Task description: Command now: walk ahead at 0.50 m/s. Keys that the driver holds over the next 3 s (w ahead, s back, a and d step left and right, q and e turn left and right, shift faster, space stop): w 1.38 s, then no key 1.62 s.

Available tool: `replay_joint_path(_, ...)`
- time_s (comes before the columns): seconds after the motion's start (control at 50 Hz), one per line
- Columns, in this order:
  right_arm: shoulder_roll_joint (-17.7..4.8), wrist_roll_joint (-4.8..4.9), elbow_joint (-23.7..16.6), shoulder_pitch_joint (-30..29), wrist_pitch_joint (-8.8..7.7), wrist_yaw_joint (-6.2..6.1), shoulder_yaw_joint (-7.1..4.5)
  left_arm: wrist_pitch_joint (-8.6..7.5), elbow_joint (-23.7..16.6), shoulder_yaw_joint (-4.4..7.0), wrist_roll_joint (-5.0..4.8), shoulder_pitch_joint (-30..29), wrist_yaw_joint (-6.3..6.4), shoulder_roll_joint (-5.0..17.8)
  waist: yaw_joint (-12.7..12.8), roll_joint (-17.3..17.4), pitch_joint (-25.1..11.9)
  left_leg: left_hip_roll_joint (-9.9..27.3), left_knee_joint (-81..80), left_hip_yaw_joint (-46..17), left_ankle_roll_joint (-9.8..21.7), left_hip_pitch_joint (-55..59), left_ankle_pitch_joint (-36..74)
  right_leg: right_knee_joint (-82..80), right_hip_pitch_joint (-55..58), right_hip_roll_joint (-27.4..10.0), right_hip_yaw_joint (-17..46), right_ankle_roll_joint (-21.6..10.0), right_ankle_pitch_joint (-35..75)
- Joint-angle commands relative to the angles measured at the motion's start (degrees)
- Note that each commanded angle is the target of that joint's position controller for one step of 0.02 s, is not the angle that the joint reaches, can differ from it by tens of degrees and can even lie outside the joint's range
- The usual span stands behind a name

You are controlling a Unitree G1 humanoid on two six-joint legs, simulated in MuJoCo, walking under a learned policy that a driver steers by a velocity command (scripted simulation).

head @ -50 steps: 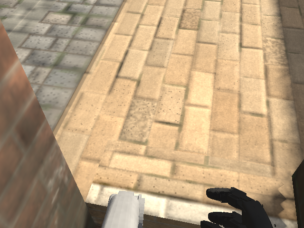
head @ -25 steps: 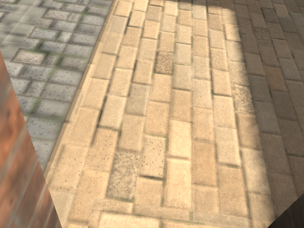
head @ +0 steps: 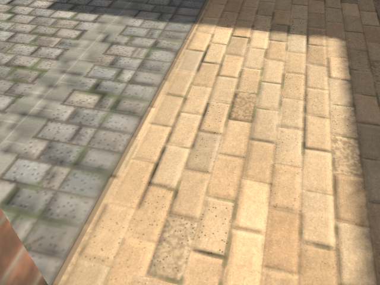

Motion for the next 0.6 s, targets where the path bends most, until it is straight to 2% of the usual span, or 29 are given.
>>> replay_joint_path(0.02, -2.8, 1.26, -6.8, -10.1, -0.87, -0.28, 0.27, 0.37, -1.0, 2.55, -0.80, 2.4, -1.39, 9.9, -0.7, -2.3, 9.4, 4.0, -6.2, 2.6, -0.4, -17.2, -4.7, -32.2, 10.7, -15.7, 31.8, -11.4, -5.7)
replay_joint_path(0.04, -2.4, 1.65, -7.2, -10.4, -0.53, -0.02, 0.88, 0.32, -2.2, 2.43, -0.66, 0.4, -1.43, 8.8, -1.4, -2.6, 9.2, 4.9, -11.4, 3.6, -1.3, -13.3, -5.4, -32.2, 7.8, -15.5, 30.5, -12.0, -5.3)
replay_joint_path(0.06, -1.7, 1.36, -7.2, -8.5, 0.26, 0.53, 1.45, 0.36, -2.2, 2.31, -0.12, -2.7, -1.33, 7.8, -3.0, -4.4, 8.5, 4.9, -12.7, 5.8, -1.5, -6.2, -3.6, -32.4, 1.6, -15.0, 27.9, -13.3, -3.9)
replay_joint_path(0.08, -2.3, 0.74, -7.8, -7.2, 0.72, 1.52, 1.52, -0.17, -3.4, 2.40, -0.43, -5.6, -1.14, 7.6, -4.4, -3.4, 9.9, 5.0, -19.3, 9.1, -1.4, 0.5, -4.0, -33.2, -2.7, -14.3, 24.1, -13.2, -1.5)
replay_joint_path(0.1, -1.7, 0.45, -8.4, -8.1, 1.01, 2.16, 1.79, -0.50, -3.8, 2.50, 0.31, -7.7, -1.16, 8.2, -5.4, -3.0, 10.8, 5.4, -24.0, 10.1, -0.8, 5.3, -3.6, -33.8, -3.9, -14.2, 22.9, -13.4, 2.2)
replay_joint_path(0.12, -1.0, 0.20, -9.6, -7.6, 1.45, 2.55, 2.14, -0.96, -3.0, 3.06, 0.65, -8.0, -1.11, 9.7, -6.3, -3.7, 8.9, 5.8, -25.2, 9.5, 0.1, 5.8, -3.9, -33.6, 0.7, -16.4, 24.4, -14.3, 11.2)
replay_joint_path(0.14, -1.6, 1.38, -8.7, -2.9, 1.62, 2.85, 1.85, -1.61, -2.7, 3.85, 0.68, -11.6, -1.50, 11.4, -10.4, -4.4, 7.7, 5.9, -24.4, 7.8, 0.4, 11.0, -1.4, -30.8, 0.7, -17.6, 21.3, -13.3, 25.5)
replay_joint_path(0.16, -2.5, 1.68, -9.2, 0.1, 1.55, 3.02, 1.53, -1.79, -3.7, 4.35, 0.51, -14.7, -1.75, 11.8, -11.9, -2.2, 5.0, 5.4, -32.5, 9.2, 0.7, 18.5, -2.8, -29.1, 2.1, -17.2, 16.8, -12.1, 42.4)
replay_joint_path(0.18, -3.3, 2.05, -10.3, -0.2, 1.08, 3.14, 1.12, -1.63, -2.8, 4.92, 0.07, -14.5, -2.02, 11.4, -11.8, -1.6, 3.1, 3.7, -43.5, 12.0, 1.1, 22.3, -5.0, -24.8, 8.1, -16.2, 13.4, -10.9, 60.2)
replay_joint_path(0.2, -4.4, 2.52, -10.3, 2.3, 0.55, 3.50, 0.52, -0.53, -0.8, 6.07, 0.75, -14.3, -3.12, 13.4, -12.0, 0.3, 2.1, 0.8, -53.6, 16.2, 2.5, 23.5, -1.2, -20.0, 14.7, -15.0, 10.8, -10.9, 70.7)
replay_joint_path(0.22, -4.5, 2.89, -8.9, 8.2, 0.08, 3.38, 0.54, 1.03, 0.7, 7.03, 2.99, -15.7, -5.23, 13.8, -12.4, -1.0, 0.7, -0.6, -59.4, 15.7, 3.0, 30.8, 8.2, -10.1, 14.0, -10.1, 5.0, -9.8, 86.4)
replay_joint_path(0.24, -5.6, 2.07, -6.0, 18.9, 0.19, 3.38, 0.34, 2.19, 0.5, 6.77, 3.24, -17.3, -6.87, 10.7, -14.6, 4.8, -3.8, 3.9, -64.9, 5.6, 9.8, 39.3, 14.4, 7.3, 8.0, -5.3, 1.4, -6.1, 88.8)
replay_joint_path(0.26, -6.9, 2.21, -2.6, 27.1, 1.83, 3.78, 0.38, 3.75, 2.9, 4.60, 5.40, -13.4, -8.28, 2.0, -13.2, 21.6, -6.3, 17.1, -73.6, -12.8, 23.5, 51.5, 35.8, 34.0, -11.1, 4.4, -4.1, -0.1, 34.7)
replay_joint_path(0.28, -7.5, 0.57, -2.0, 29.0, 1.93, 3.73, 0.60, 4.04, 2.6, 4.75, 3.66, -15.7, -8.37, 2.6, -12.9, 14.4, -4.0, 19.9, -71.2, -16.2, 22.4, 57.1, 32.8, 55.9, -26.2, 2.7, -2.0, -0.6, 14.2)
replay_joint_path(0.3, -5.3, -0.89, 0.2, 31.2, 2.62, 3.43, 1.35, 4.00, -1.6, 3.46, 0.65, -22.8, -6.81, 1.6, -14.9, 8.7, -2.0, 20.1, -71.1, -14.1, 19.2, 59.7, 21.2, 68.0, -40.1, 0.7, -0.3, -0.9, 13.0)
replay_joint_path(0.32, -2.9, 0.43, -1.1, 21.4, 2.52, 3.57, 1.15, 4.03, -5.4, 3.09, 0.73, -22.5, -4.61, 4.3, -12.2, 9.3, -3.2, 24.2, -74.8, -19.8, 19.8, 63.0, 8.4, 68.9, -50.0, -2.3, 0.2, -0.4, 9.2)
replay_joint_path(0.34, 0.3, 1.06, -1.3, 19.5, 1.77, 3.83, 1.61, 3.71, -6.2, 3.12, 1.44, -23.8, -2.77, 4.4, -12.2, 4.7, 0.0, 25.0, -76.2, -19.4, 20.4, 61.3, 3.1, 71.4, -55.7, -3.8, 0.3, -0.1, 6.9)
replay_joint_path(0.36, 2.7, 0.47, 0.9, 17.8, 0.63, 3.63, 2.27, 4.14, -7.9, 1.81, 1.57, -24.6, -1.51, 1.2, -9.3, 4.4, 3.1, 25.2, -77.5, -16.8, 18.0, 55.7, -5.1, 73.8, -58.1, -7.5, 0.1, -0.9, 1.4)
replay_joint_path(0.4, 2.9, -2.23, 5.6, 17.5, -0.29, 2.77, 3.05, 6.26, -11.6, -1.00, 1.51, -27.3, -0.30, -4.0, -8.6, 9.0, 7.3, 23.3, -81.8, -14.4, 16.8, 47.4, -14.1, 80.2, -66.6, -9.5, -0.3, -3.6, -6.7)
replay_joint_path(0.42, 3.7, -3.52, 5.3, 14.6, -0.60, 2.53, 3.34, 6.58, -13.0, -1.71, 0.98, -28.7, -0.20, -4.6, -7.5, 6.2, 7.1, 21.2, -83.9, -9.9, 14.4, 42.5, -15.8, 73.5, -64.9, -11.0, -1.3, -4.6, -2.8)
replay_joint_path(0.44, 0.6, -4.48, 4.5, 13.5, -1.42, 3.74, 2.86, 6.50, -15.4, -1.38, 0.52, -33.4, -0.37, -1.2, -7.0, 4.9, 6.5, 17.9, -87.1, -5.3, 11.2, 33.2, -19.2, 51.7, -54.4, -14.5, -4.7, -4.4, 4.7)
replay_joint_path(0.46, -1.1, -3.60, 3.0, 12.4, -1.70, 4.07, 2.28, 6.44, -16.6, -0.72, -0.07, -38.0, -0.54, 1.4, -8.0, 6.1, 6.0, 16.2, -88.9, -2.5, 10.7, 21.8, -18.0, 43.9, -44.7, -15.7, -6.2, -3.6, 9.9)
replay_joint_path(0.48, -3.5, -0.82, 1.0, 10.2, -1.53, 5.82, 1.71, 6.63, -17.3, -0.74, -0.24, -44.4, -0.80, 2.9, -7.3, 8.2, 8.3, 16.7, -98.4, -1.5, 11.3, 4.7, -24.6, 37.2, -28.6, -13.2, -10.9, -2.0, -1.8)
replay_joint_path(0.5, -4.9, 1.72, 0.3, 13.1, -2.70, 5.44, 2.35, 6.59, -17.0, -1.93, 1.18, -44.4, -2.74, -1.1, -7.9, 15.7, 7.9, 19.0, -102.5, -2.5, 13.3, 3.7, -24.4, 42.5, -20.8, -9.9, -16.0, 0.6, -6.7)
replay_joint_path(0.52, -6.2, 0.00, 0.8, 15.3, -3.07, 5.36, 2.46, 6.12, -15.4, -1.36, 0.73, -42.7, -3.20, -1.3, -8.4, 16.2, 9.3, 18.5, -100.6, 0.8, 13.0, 13.7, -20.5, 40.9, -25.7, -10.1, -17.2, 0.1, -2.0)
replay_joint_path(0.54, -5.9, -0.54, 1.3, 18.6, -3.16, 5.08, 2.36, 5.60, -14.0, -1.51, 0.99, -41.6, -3.43, -1.2, -9.2, 15.1, 9.1, 18.3, -97.8, 1.6, 12.6, 25.4, -13.9, 35.2, -31.5, -10.0, -17.0, 0.2, -4.2)
replay_joint_path(0.56, -4.3, -0.42, 2.0, 22.0, -2.94, 4.96, 2.63, 4.83, -13.9, -1.66, 1.55, -41.5, -3.77, -0.9, -10.9, 14.5, 8.3, 19.0, -95.9, 0.9, 12.8, 35.7, -6.3, 31.1, -34.0, -8.8, -17.6, -0.2, -7.0)
replay_joint_path(0.58, -5.3, 0.25, 2.8, 23.3, -2.95, 4.70, 2.47, 3.74, -13.9, -1.95, 1.38, -40.0, -3.56, -2.0, -11.4, 17.2, 7.6, 20.4, -94.1, 0.8, 13.7, 42.8, 5.3, 29.9, -35.1, -7.9, -17.5, -0.1, -9.1)
replay_joint_path(0.6, -7.0, 0.59, 2.4, 22.9, -2.81, 4.62, 1.84, 3.15, -14.0, -2.33, 0.76, -37.3, -3.56, -2.6, -9.8, 18.9, 5.5, 20.5, -89.2, 2.2, 12.1, 48.8, 22.5, 26.3, -32.7, -8.0, -14.8, -0.6, -8.3)
Next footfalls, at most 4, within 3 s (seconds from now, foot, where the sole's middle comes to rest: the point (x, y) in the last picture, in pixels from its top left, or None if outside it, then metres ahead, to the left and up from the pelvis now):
0.22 left None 0.11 0.15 -0.72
0.62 right None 0.37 -0.15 -0.53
1.30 left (217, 230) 0.67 0.03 -0.53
1.74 right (288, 206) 0.80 -0.20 -0.53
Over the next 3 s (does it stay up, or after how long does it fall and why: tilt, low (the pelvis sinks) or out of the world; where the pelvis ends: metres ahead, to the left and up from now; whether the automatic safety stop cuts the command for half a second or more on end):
stays up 0.74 -0.06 0.24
